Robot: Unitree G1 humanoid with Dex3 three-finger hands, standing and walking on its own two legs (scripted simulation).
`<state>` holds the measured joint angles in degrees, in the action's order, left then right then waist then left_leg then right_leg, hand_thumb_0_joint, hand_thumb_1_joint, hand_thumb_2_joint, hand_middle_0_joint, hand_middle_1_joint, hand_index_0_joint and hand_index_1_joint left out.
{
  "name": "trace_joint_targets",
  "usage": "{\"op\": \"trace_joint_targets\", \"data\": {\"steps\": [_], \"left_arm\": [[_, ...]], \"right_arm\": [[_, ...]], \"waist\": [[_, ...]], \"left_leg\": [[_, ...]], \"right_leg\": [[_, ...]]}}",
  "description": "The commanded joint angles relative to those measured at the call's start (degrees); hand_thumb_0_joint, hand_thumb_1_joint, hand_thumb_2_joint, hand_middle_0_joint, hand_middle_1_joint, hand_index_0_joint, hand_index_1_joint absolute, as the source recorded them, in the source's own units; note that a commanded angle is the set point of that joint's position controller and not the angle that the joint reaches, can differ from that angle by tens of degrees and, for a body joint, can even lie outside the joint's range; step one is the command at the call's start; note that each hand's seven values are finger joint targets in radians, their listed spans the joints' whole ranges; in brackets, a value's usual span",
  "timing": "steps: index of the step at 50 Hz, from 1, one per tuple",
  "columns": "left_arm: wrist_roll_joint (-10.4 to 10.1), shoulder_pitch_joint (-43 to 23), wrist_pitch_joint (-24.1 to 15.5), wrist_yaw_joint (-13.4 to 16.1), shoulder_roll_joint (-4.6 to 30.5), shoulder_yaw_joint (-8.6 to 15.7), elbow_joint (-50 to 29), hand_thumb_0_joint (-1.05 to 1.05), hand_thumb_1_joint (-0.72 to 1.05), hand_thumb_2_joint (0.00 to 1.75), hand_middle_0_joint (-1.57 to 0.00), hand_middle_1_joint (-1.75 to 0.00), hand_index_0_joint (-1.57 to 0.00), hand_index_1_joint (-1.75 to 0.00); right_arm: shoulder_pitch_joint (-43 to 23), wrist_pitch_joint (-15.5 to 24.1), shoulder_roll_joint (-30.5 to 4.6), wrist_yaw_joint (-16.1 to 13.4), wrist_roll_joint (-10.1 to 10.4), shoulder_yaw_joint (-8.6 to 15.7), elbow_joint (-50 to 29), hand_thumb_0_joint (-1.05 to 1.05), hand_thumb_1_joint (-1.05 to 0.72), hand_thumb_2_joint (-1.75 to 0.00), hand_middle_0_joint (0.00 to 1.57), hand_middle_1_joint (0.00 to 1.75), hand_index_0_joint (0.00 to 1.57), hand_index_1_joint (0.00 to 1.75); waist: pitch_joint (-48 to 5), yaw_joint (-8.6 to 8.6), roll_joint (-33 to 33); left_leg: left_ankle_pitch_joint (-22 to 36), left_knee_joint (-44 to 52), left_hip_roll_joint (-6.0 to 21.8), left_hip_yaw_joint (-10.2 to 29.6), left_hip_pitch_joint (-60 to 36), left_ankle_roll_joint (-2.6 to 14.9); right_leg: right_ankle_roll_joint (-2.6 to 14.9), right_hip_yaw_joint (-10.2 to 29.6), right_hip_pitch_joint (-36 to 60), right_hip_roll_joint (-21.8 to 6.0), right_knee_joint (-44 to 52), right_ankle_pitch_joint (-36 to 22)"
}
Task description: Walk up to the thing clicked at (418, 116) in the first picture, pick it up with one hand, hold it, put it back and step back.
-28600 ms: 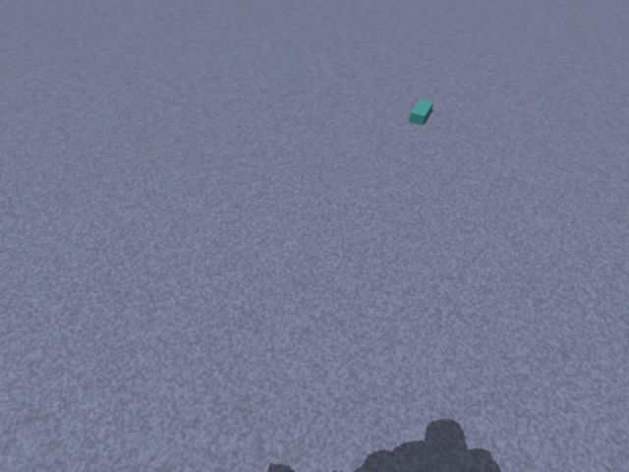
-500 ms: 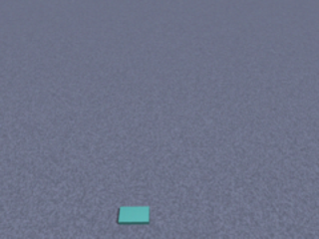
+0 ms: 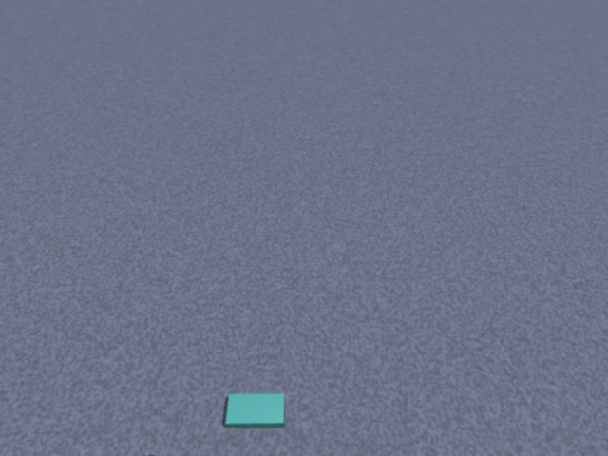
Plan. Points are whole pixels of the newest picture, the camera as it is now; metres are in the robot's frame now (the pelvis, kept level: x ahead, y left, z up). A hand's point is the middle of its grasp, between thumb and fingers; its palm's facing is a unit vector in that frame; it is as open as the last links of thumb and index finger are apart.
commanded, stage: stand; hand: left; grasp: from above
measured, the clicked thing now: (256, 410) +0.38 +0.15 -0.75
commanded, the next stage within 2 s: rise first in 0.68 s
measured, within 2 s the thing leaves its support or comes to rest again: neither
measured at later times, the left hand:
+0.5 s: hand out of the picture +0.07 +0.25 -0.16, palm faces -0.04 -0.94 -0.35, open 7.4 cm
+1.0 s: hand out of the picture +0.14 +0.24 -0.17, palm faces -0.03 -0.94 -0.33, open 8.8 cm
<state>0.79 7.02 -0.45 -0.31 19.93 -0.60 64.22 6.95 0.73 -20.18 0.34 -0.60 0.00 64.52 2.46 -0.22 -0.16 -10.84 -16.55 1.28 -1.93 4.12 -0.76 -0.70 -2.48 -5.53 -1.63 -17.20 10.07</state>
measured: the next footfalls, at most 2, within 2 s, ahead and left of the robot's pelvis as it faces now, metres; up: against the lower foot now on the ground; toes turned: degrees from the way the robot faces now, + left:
none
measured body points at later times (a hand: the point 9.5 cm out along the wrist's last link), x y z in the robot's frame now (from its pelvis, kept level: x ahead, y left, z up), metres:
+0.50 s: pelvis +0.00 +0.00 +0.00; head +0.01 +0.00 +0.45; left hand +0.07 +0.30 -0.13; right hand +0.07 -0.30 -0.14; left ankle -0.02 +0.12 -0.75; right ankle -0.01 -0.12 -0.75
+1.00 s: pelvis -0.02 +0.00 -0.02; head +0.05 +0.00 +0.43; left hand +0.14 +0.29 -0.15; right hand +0.08 -0.27 -0.14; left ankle -0.02 +0.13 -0.75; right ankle -0.01 -0.12 -0.75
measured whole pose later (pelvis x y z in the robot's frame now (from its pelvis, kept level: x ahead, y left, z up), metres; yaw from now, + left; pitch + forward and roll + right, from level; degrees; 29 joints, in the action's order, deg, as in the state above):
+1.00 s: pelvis -0.02 +0.00 -0.02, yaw +1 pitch +6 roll +0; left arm 5.7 -2.9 -1.3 -1.7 18.9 6.8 61.0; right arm 12.2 3.0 -15.5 -1.3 1.4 1.1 47.0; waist 1.2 -1.2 0.4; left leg -16.1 -32.1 1.7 -1.0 22.3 -0.8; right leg -0.2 -2.9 -23.0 -1.8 -31.8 15.0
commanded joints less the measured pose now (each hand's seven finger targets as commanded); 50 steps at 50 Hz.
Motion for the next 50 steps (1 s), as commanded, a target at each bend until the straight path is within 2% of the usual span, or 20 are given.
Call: {"op": "trace_joint_targets", "data": {"steps": [1, 18, 24, 27, 38, 39, 40, 41, 42, 43, 44, 45, 46, 47, 48, 49, 50], "left_arm": [[-0.32, -1.81, -1.42, 0.94, 12.37, 2.59, -3.02, 0.0, 0.9, 0.9, -0.2, -0.3, -0.2, -0.3], [-0.2, -2.23, -1.43, 0.96, 12.76, 2.68, -3.15, 0.0, 0.9, 0.9, -0.2, -0.3, -0.2, -0.3], [-0.21, -2.53, -1.4, 1.02, 12.49, 2.57, -3.1, 0.0, 0.9, 0.9, -0.2, -0.3, -0.2, -0.3], [-0.23, -1.69, -1.42, 0.94, 12.51, 2.52, -2.9, 0.0, 0.9, 0.9, -0.2, -0.3, -0.2, -0.3], [-0.32, -2.21, -1.4, 0.97, 12.57, 2.55, -2.91, 0.0, 0.9, 0.9, -0.2, -0.3, -0.2, -0.3], [-0.43, -2.14, -1.39, 0.89, 12.33, 2.46, -2.79, 0.0, 0.82, 0.98, -0.12, -0.38, -0.13, -0.38], [-3.03, -22.24, -6.68, 1.73, 2.36, 2.73, -22.9, 0.0, 0.76, 0.94, -0.19, -0.46, -0.17, -0.46], [-2.81, -26.65, -5.83, 2.07, 5.18, 3.67, -17.98, 0.0, 0.68, 0.94, -0.18, -0.54, -0.16, -0.54], [-1.17, -15.98, -3.73, 2.09, 11.8, 7.55, -9.01, 0.0, 0.6, 0.95, -0.14, -0.62, -0.13, -0.62], [0.34, -13.66, -2.55, 1.37, 12.13, 8.21, -4.78, 0.0, 0.52, 0.95, -0.13, -0.7, -0.12, -0.7], [1.36, -17.8, -2.62, 0.43, 13.28, 8.91, -5.8, 0.0, 0.44, 0.98, -0.08, -0.78, -0.08, -0.78], [2.9, -17.35, -3.14, -0.21, 13.36, 9.96, -5.15, 0.0, 0.36, 0.98, -0.05, -0.86, -0.07, -0.86], [4.61, -10.99, -2.66, -0.68, 12.52, 10.75, -2.85, 0.0, 0.28, 1.0, 0.0, -0.94, -0.04, -0.94], [5.8, -7.04, -2.27, -1.08, 10.65, 10.74, -4.11, 0.0, 0.2, 0.99, 0.0, -1.02, -0.02, -1.0], [6.66, -5.2, -1.91, -0.93, 11.36, 11.48, -6.21, 0.0, 0.13, 1.0, 0.0, -1.06, -0.03, -1.02], [6.86, -4.04, -1.32, -0.5, 10.9, 11.83, -7.45, 0.0, 0.07, 1.0, 0.0, -1.06, -0.04, -1.03], [7.5, -4.02, -0.32, -0.03, 10.23, 11.02, -10.56, 0.0, -0.01, 1.0, -0.01, -1.06, -0.04, -1.03]], "right_arm": [[-2.05, 1.01, -12.0, -0.81, 0.07, 2.39, -3.05, 0.0, -0.9, -0.9, 0.2, 0.3, 0.2, 0.3], [-1.77, 1.14, -11.92, -0.89, -0.02, 2.26, -3.16, 0.0, -0.9, -0.9, 0.2, 0.3, 0.2, 0.3], [-1.47, 0.86, -12.06, -0.88, -0.1, 2.41, -3.16, 0.0, -0.9, -0.9, 0.2, 0.3, 0.2, 0.3], [-2.15, 0.98, -12.12, -0.78, 0.04, 2.41, -3.11, 0.0, -0.9, -0.9, 0.2, 0.3, 0.2, 0.3], [-1.62, 1.0, -11.88, -0.79, -0.06, 2.35, -3.0, 0.0, -0.9, -0.9, 0.2, 0.3, 0.2, 0.3], [-1.45, 1.01, -11.77, -0.79, -0.05, 2.23, -2.77, 0.0, -0.94, -0.92, 0.2, 0.31, 0.2, 0.31], [-1.04, 3.78, -2.33, -1.95, 3.99, -0.05, -19.28, 0.0, -0.98, -0.92, 0.2, 0.3, 0.2, 0.3], [1.84, 3.68, -3.68, -2.49, 4.14, 0.12, -16.04, 0.0, -0.93, -0.91, 0.2, 0.3, 0.2, 0.3], [3.85, 3.13, -5.93, -3.1, 4.26, 1.47, -16.07, 0.0, -0.92, -0.91, 0.2, 0.3, 0.2, 0.3], [4.82, 2.87, -5.9, -2.96, 3.78, 2.25, -16.79, 0.0, -0.91, -0.9, 0.2, 0.3, 0.2, 0.3], [5.27, 2.9, -5.51, -3.02, 3.45, 2.6, -18.33, 0.0, -0.91, -0.9, 0.2, 0.3, 0.2, 0.3], [5.75, 3.36, -5.57, -3.05, 2.47, 3.64, -19.65, 0.0, -0.91, -0.9, 0.2, 0.3, 0.2, 0.3], [7.93, 3.55, -5.04, -2.85, 1.98, 4.21, -19.79, 0.0, -0.93, -0.91, 0.2, 0.3, 0.2, 0.3], [8.61, 3.69, -4.95, -2.47, 1.65, 4.91, -21.49, 0.0, -0.93, -0.91, 0.2, 0.3, 0.2, 0.3], [8.57, 3.77, -4.61, -2.27, 1.69, 5.01, -23.59, 0.0, -0.93, -0.91, 0.2, 0.3, 0.2, 0.3], [8.22, 3.74, -4.42, -2.25, 1.82, 5.14, -24.73, 0.0, -0.94, -0.91, 0.2, 0.3, 0.2, 0.3], [8.02, 3.68, -4.17, -2.32, 2.12, 5.22, -25.99, 0.0, -0.91, -0.9, 0.2, 0.3, 0.2, 0.3]], "waist": [[-3.6, 0.39, 0.05], [-4.55, 0.17, 0.54], [-3.66, -0.05, 0.77], [-3.64, 0.42, -0.36], [-3.27, 0.26, 0.07], [-2.96, 0.29, 0.23], [0.87, -6.28, -1.33], [-1.75, -4.3, 1.51], [-0.57, -2.65, 2.2], [-2.91, -2.27, 3.4], [-4.94, -1.97, 2.81], [-9.26, -1.42, 3.97], [-11.64, -0.2, 2.07], [-14.97, 0.96, -0.98], [-17.39, 2.03, -2.04], [-16.68, 2.18, -2.11], [-17.24, 1.87, -2.39]], "left_leg": [[10.87, 2.41, 7.28, 5.36, -0.22, 1.49], [11.65, 2.1, 7.41, 5.06, -0.46, 1.61], [9.19, 2.34, 7.09, 4.93, 0.3, 1.62], [9.5, 2.46, 7.24, 5.27, -0.02, 1.49], [9.98, 2.49, 7.22, 5.2, 0.13, 1.28], [9.24, 2.6, 7.04, 5.14, 0.62, 1.25], [0.93, -2.34, -1.47, -1.25, 8.44, 1.43], [0.74, -3.17, -1.65, -0.97, 8.12, 1.84], [-0.03, -3.81, -1.42, -0.85, 9.54, 1.66], [0.7, -6.41, -1.82, -0.8, 11.56, 1.81], [1.22, -8.79, -1.83, -0.63, 12.76, 1.96], [2.45, -11.0, -1.85, -0.4, 13.55, 1.92], [4.2, -13.21, -2.24, -0.23, 15.31, 1.57], [6.07, -15.08, -2.4, -0.26, 15.48, 1.11], [7.79, -15.61, -2.75, -0.2, 15.65, 0.81], [7.51, -15.93, -2.81, -0.14, 16.52, 0.7], [8.49, -15.73, -2.76, -0.09, 16.1, 0.63]], "right_leg": [[1.89, 5.5, 1.08, -6.6, 1.7, -10.33], [1.87, 5.9, 1.58, -6.88, 1.27, -11.98], [1.83, 5.85, 0.95, -6.73, 2.1, -9.58], [1.81, 5.66, 0.93, -6.57, 1.9, -9.46], [1.84, 5.67, 0.55, -6.48, 1.48, -9.45], [1.81, 6.02, 0.47, -6.61, 1.85, -9.07], [1.18, 1.37, -11.49, 1.05, -1.24, -3.83], [0.86, 0.72, -8.0, 0.77, -1.29, -2.51], [1.31, 0.26, -8.79, 1.29, -2.03, -0.45], [1.41, 0.27, -9.61, 1.15, -3.85, -0.59], [1.47, 0.39, -10.62, 0.95, -6.35, -1.72], [1.39, 0.48, -10.19, 0.82, -8.81, -3.1], [1.56, 0.53, -11.08, 0.76, -11.35, -4.81], [1.94, 0.57, -11.19, 0.82, -13.83, -6.06], [2.03, 0.48, -9.48, 0.83, -14.85, -7.25], [2.0, 0.51, -10.88, 1.09, -15.1, -6.69], [2.03, 0.34, -10.84, 1.17, -15.14, -7.49]]}}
